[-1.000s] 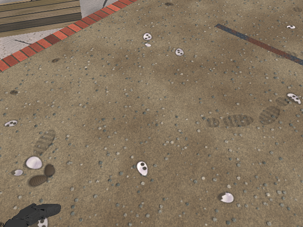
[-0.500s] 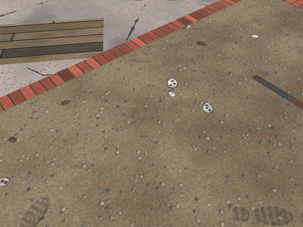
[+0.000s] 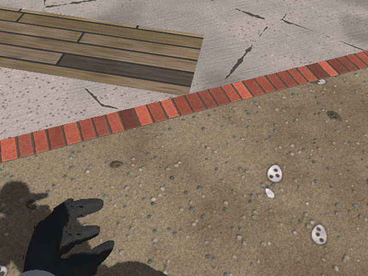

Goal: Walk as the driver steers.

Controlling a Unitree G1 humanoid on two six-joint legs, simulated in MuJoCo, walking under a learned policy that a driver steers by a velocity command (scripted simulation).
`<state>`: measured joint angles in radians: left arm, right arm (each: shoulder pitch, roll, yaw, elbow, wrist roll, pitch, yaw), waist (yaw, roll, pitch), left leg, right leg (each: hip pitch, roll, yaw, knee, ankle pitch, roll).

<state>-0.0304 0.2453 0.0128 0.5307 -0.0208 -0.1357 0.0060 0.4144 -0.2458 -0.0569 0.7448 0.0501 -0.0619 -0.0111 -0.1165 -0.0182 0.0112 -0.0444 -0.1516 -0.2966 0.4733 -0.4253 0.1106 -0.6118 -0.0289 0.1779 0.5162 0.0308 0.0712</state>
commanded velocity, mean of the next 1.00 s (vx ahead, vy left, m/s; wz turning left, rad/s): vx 1.00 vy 0.00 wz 0.76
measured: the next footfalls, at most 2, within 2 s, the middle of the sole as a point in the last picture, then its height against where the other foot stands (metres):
right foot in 0.06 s outside the picture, level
left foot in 0.52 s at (121, 249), level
